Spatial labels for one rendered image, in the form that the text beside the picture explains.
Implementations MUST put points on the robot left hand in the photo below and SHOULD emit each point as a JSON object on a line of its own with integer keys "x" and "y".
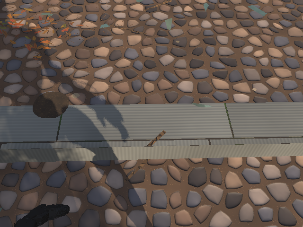
{"x": 41, "y": 214}

